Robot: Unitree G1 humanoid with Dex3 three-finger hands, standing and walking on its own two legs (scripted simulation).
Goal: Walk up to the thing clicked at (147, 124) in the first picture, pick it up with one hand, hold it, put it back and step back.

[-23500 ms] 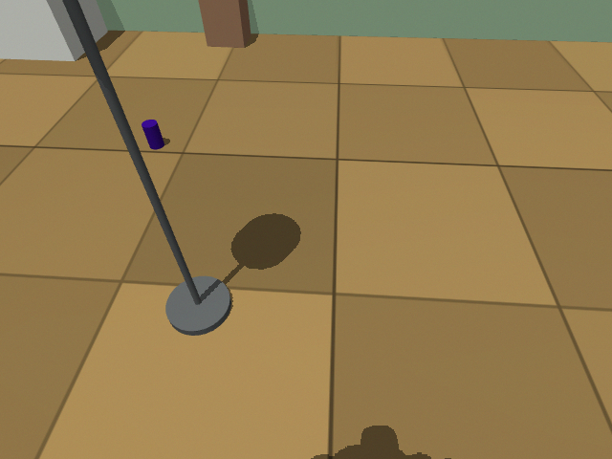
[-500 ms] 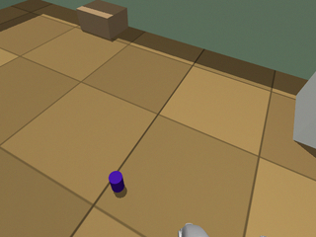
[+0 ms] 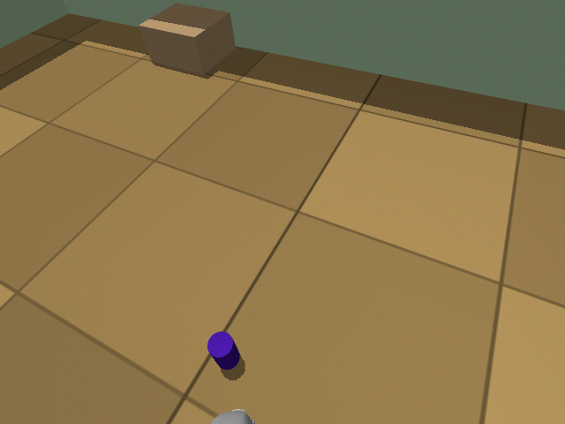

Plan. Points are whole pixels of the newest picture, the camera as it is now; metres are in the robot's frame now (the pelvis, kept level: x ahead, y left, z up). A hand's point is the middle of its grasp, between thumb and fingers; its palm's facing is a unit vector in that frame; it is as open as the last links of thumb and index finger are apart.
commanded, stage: walk up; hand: left
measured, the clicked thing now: (224, 351) +0.43 +0.25 -0.69
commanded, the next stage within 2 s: stand in 1.44 s
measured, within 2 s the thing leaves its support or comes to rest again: neither
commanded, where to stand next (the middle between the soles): +0.06 +0.02 m, yaw +0 degrees
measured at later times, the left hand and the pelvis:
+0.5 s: hand out of the picture +0.06 +0.28 -0.14, palm faces +0.01 -0.93 -0.36, open 7.3 cm; pelvis +0.03 +0.02 +0.01, yaw +1 degrees
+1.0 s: hand out of the picture +0.12 +0.27 -0.14, palm faces -0.03 -0.95 -0.32, open 7.3 cm; pelvis +0.03 +0.02 +0.02, yaw +0 degrees
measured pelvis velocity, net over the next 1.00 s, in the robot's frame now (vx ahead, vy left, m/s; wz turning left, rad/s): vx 0.03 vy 0.02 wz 0.00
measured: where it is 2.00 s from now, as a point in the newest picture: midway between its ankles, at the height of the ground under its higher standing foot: outside the picture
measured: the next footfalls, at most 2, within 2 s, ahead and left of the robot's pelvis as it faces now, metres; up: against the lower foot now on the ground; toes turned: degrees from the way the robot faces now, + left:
left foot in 0.06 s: +0.10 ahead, +0.15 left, +0.00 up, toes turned +2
